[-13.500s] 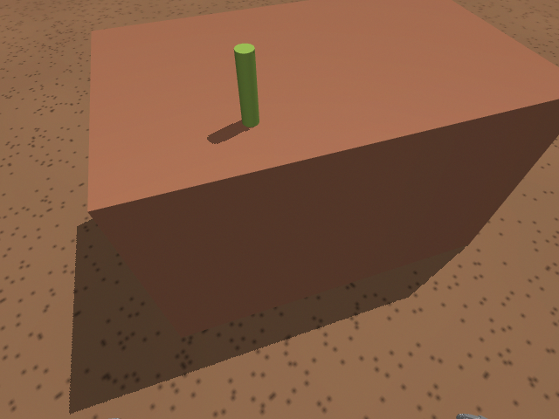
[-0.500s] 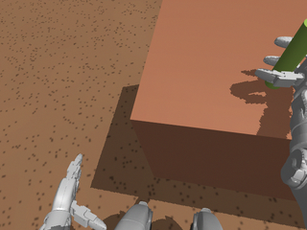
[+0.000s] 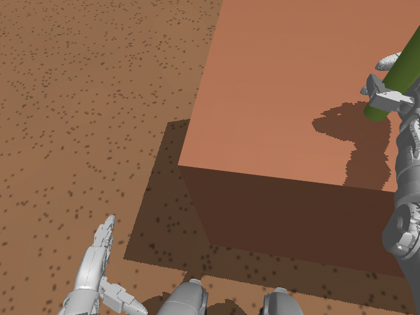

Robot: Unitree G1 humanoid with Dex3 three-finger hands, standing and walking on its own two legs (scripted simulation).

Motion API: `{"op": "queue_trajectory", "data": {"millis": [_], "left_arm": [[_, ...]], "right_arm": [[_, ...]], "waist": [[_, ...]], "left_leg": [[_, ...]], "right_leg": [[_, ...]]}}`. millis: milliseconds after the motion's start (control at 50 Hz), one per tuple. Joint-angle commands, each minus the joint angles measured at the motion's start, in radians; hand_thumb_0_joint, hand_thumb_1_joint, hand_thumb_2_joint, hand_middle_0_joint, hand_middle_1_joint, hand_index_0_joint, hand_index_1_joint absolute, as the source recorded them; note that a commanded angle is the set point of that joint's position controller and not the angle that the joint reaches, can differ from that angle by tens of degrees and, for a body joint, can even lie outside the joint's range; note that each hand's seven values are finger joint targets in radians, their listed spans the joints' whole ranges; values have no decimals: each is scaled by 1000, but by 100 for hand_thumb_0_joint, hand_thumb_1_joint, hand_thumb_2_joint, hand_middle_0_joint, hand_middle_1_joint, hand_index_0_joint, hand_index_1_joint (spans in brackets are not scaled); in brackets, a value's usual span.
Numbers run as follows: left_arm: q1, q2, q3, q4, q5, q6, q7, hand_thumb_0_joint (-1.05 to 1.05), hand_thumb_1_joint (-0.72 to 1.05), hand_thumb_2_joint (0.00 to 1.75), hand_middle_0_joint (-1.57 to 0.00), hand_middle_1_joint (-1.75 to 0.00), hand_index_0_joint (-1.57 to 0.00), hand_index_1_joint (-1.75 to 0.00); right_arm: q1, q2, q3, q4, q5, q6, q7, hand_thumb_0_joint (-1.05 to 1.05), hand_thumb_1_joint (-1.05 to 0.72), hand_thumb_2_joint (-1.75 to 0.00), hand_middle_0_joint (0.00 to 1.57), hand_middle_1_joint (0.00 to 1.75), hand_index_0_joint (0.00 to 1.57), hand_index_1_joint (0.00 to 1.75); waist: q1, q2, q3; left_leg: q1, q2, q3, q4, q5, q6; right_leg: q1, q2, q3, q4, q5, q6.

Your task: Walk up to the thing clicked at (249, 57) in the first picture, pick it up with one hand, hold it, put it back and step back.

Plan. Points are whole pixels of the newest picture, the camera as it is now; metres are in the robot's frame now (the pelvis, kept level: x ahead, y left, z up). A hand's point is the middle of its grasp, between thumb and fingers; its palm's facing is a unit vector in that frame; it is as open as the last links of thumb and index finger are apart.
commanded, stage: settle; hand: right
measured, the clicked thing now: (400, 78) +0.51 -0.23 +0.13
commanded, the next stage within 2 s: lift in 0.64 s
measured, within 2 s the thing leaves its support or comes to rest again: neither
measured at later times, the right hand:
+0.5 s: hand (390, 65) +0.52 -0.21 +0.15, palm faces +0.15 +0.99 +0.01, open 5.1 cm
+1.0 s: hand (399, 55) +0.50 -0.20 +0.18, palm faces +0.14 +0.99 +0.01, open 5.1 cm
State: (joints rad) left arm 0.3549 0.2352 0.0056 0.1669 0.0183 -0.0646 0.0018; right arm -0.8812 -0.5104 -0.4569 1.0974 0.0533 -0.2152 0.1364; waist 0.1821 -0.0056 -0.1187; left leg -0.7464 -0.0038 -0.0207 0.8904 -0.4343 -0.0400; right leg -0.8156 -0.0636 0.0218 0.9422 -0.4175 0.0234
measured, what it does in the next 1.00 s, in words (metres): stands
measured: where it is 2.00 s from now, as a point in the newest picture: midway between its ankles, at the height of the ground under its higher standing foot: outside the picture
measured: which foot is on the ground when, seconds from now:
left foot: down 0.00-1.00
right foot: down 0.00-1.00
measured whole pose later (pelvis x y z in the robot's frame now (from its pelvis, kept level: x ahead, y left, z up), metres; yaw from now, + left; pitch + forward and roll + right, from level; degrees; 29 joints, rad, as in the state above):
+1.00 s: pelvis +0.01 +0.00 +0.02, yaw +1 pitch +12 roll +1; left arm 0.33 0.24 0.01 0.30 0.00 -0.08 0.01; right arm -0.89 -0.48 -0.41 1.01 0.07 -0.10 0.14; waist 0.13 -0.01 -0.10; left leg -0.57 0.00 -0.04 0.73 -0.37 -0.04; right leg -0.62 -0.06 -0.01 0.77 -0.36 0.03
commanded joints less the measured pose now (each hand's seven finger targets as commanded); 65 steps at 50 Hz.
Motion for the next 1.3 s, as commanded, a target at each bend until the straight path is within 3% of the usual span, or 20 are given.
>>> {"op": "queue_trajectory", "data": {"millis": [0, 220, 280, 320, 400, 440, 520, 560, 640, 680, 760, 800, 880, 920, 980, 1040, 1120, 1160, 1220, 1280], "left_arm": [[35, 140, 93, -78, -2, -48, 16, 0, -53, 4, -6, -6, -7, -6], [-87, 161, 80, -181, -16, -71, 26, 0, -55, 5, -6, -6, -6, -6], [67, 101, 49, 35, -14, -49, 14, 0, -54, 5, -6, -6, -5, -6], [-75, 202, 137, -166, -17, -70, 25, 0, -54, 4, -6, -6, -6, -6], [44, 101, 61, 27, -16, -52, 5, 0, -53, 4, -6, -6, -6, -6], [-148, 200, 131, -196, -15, -79, 20, 0, -55, 4, -6, -5, -5, -6], [-15, 87, 35, 0, -19, -61, 7, 0, -54, 5, -5, -6, -5, -6], [-147, 206, 124, -179, -20, -79, 26, 0, -56, 5, -5, -5, -5, -6], [18, 92, 44, 59, -18, -54, 9, 0, -55, 5, -5, -5, -5, -6], [-170, 215, 129, -197, -21, -82, 27, 0, -55, 4, -5, -5, -5, -5], [8, 92, 44, 64, -19, -55, 8, 0, -53, 4, -5, -6, -6, -5], [-174, 211, 125, -189, -20, -83, 25, 0, -53, 4, -5, -6, -6, -5], [4, 88, 44, 77, -23, -57, 7, 0, -53, 4, -5, -6, -6, -5], [-192, 191, 104, -202, -23, -87, 22, 0, -53, 4, -5, -6, -6, -5], [107, 78, 59, 162, -27, -47, 11, 0, -53, 4, -5, -6, -5, -5], [-182, 213, 132, -166, -31, -93, 40, 0, -54, 4, -5, -6, -5, -5], [-19, 30, -1, 46, -40, -70, 25, 0, -54, 4, -5, -6, -5, -5], [-109, 151, 99, -86, -39, -82, 42, 0, -54, 4, -5, -5, -5, -5], [36, 124, 112, 60, -45, -68, 45, 0, -53, 4, -5, -6, -5, -5], [-30, 175, 142, -42, -46, -77, 49, 0, -54, 5, -4, -5, -5, -5]], "right_arm": [[-585, -344, -40, -296, 19, -82, -18, 0, -65, -126, 143, 140, 143, 140], [-667, -334, -18, -344, 39, -51, 11, 0, -67, -129, 144, 142, 144, 142], [-490, -231, 16, -114, 38, -28, 11, 0, -65, -129, 142, 142, 142, 142], [-696, -408, -52, -404, 27, -62, -4, 0, -68, -131, 142, 143, 142, 143], [-519, -203, 40, -169, 35, -22, 3, 0, -70, -132, 139, 142, 139, 142], [-721, -403, -48, -420, 25, -53, -10, 0, -72, -133, 142, 144, 142, 144], [-526, -168, 57, -146, 40, -12, 8, 0, -69, -132, 139, 143, 140, 143], [-697, -423, -59, -405, 29, -42, -7, 0, -75, -134, 141, 144, 141, 144], [-522, -186, 50, -150, 46, -3, 9, 0, -72, -136, 139, 145, 139, 145], [-753, -444, -63, -462, 31, -41, -10, 0, -77, -137, 142, 146, 142, 146], [-526, -178, 56, -141, 45, 3, 6, 0, -63, -131, 139, 143, 140, 143], [-739, -431, -61, -476, 32, -30, -11, 0, -71, -132, 142, 143, 142, 143], [-474, -124, 82, -154, 52, 22, 11, 0, -66, -129, 138, 140, 138, 140], [-767, -417, -41, -585, 40, -20, -7, 0, -74, -133, 144, 144, 143, 144], [-417, -95, 106, -265, 71, 62, 11, 0, -64, -133, 140, 144, 141, 144], [-709, -383, -34, -679, 65, 33, -27, 0, -77, -132, 144, 143, 143, 143], [-435, -48, 137, -480, 91, 110, -18, 0, -70, -129, 140, 141, 140, 141], [-544, -280, 4, -698, 83, 117, -35, 0, -78, -133, 146, 145, 145, 145], [-302, -74, 99, -557, 107, 191, -31, 0, -66, -134, 142, 145, 143, 145], [-307, -157, 42, -724, 108, 230, -35, 0, -75, -132, 145, 144, 144, 144]], "waist": [[-9, -187, -434], [-29, -143, -594], [-19, -96, -333], [-21, -168, -604], [-11, -113, -342], [-31, -155, -638], [-15, -71, -373], [-45, -122, -656], [-23, -94, -323], [-46, -137, -684], [-23, -92, -326], [-59, -145, -680], [-40, -90, -323], [-91, -193, -711], [-68, -133, -298], [-117, -158, -681], [-106, -90, -325], [-144, -93, -499], [-121, -31, -248], [-151, 7, -353]], "left_leg": [[109, -33, 48, -111, 349, 42], [226, -32, 56, -133, 458, 33], [157, -33, 52, -159, 407, 32], [223, -25, 39, -148, 490, 27], [178, -28, 40, -172, 453, 26], [269, -21, 32, -159, 521, 23], [197, -31, 45, -187, 449, 24], [325, -20, 31, -168, 531, 21], [202, -30, 45, -206, 422, 28], [324, -21, 31, -178, 539, 23], [212, -29, 43, -209, 457, 27], [329, -22, 33, -187, 554, 26], [223, -36, 53, -230, 431, 34], [360, -24, 38, -207, 532, 33], [264, -33, 56, -243, 453, 35], [412, -21, 43, -238, 520, 29], [350, -23, 56, -277, 459, 29], [427, -14, 45, -273, 489, 25], [379, -14, 56, -301, 434, 23], [436, -4, 51, -300, 486, 16]], "right_leg": [[388, 32, -17, -105, 324, -31], [511, 30, -12, -128, 467, -30], [394, 37, -21, -155, 394, -33], [543, 33, -23, -131, 492, -34], [417, 40, -31, -156, 414, -36], [548, 36, -30, -135, 494, -34], [443, 35, -25, -164, 419, -38], [530, 39, -34, -157, 480, -34], [437, 37, -30, -194, 398, -32], [580, 35, -33, -166, 510, -33], [454, 35, -33, -196, 446, -32], [610, 32, -35, -177, 554, -28], [499, 27, -30, -225, 474, -20], [662, 29, -39, -204, 577, -18], [536, 38, -42, -248, 481, -22], [686, 36, -50, -241, 533, -23], [569, 38, -50, -290, 458, -28], [624, 44, -59, -284, 469, -29], [558, 48, -61, -325, 392, -31], [600, 51, -63, -315, 437, -37]]}}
